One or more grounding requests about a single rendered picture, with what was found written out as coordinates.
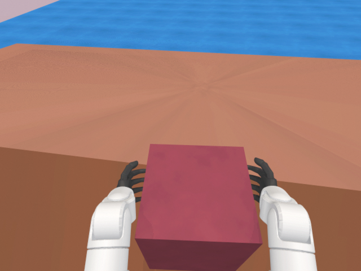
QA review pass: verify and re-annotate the robot right hand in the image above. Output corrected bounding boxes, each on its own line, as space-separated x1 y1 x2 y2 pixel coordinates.
247 158 277 202

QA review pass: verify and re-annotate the right robot forearm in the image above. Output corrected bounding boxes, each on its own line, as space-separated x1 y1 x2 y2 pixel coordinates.
259 186 317 271

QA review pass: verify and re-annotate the left robot forearm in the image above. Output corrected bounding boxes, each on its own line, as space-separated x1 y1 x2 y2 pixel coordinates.
84 186 136 271

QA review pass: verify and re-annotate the carton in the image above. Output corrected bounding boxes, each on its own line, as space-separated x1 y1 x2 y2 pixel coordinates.
135 144 263 271

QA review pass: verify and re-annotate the robot left hand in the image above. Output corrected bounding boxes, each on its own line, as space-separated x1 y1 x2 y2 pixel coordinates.
117 161 146 202

